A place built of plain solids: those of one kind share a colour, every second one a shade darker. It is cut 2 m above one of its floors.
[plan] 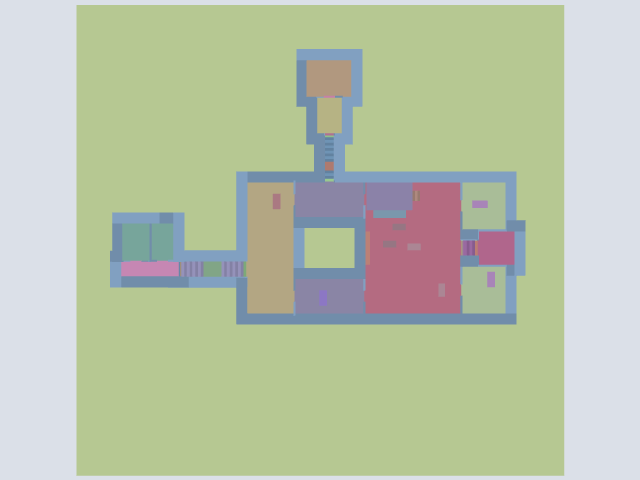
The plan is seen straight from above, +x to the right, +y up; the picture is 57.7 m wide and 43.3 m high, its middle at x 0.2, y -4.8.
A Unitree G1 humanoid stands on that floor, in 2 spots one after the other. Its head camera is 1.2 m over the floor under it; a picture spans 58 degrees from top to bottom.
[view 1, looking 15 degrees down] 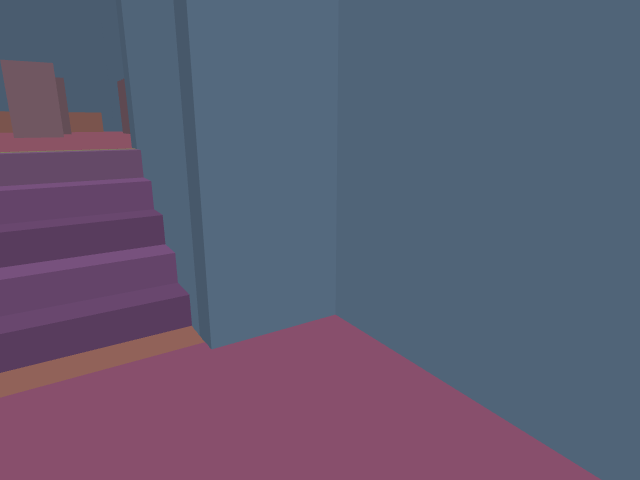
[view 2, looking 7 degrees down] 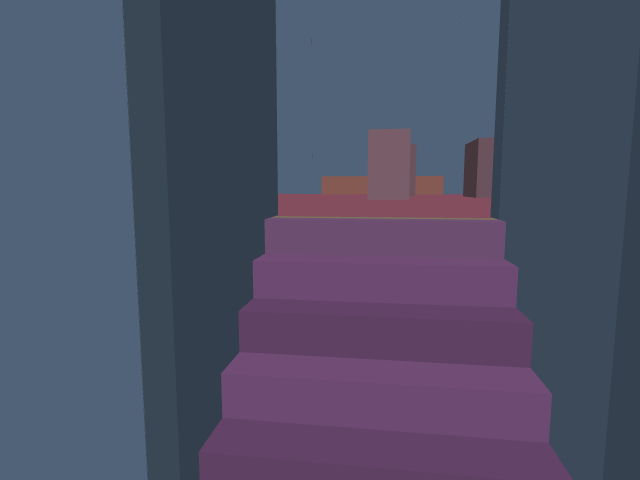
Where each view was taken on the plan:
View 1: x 16.66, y -5.52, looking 147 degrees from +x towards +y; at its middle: wall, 2.63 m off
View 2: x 15.63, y -5.52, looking -172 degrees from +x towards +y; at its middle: floor_entrance_hda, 2.48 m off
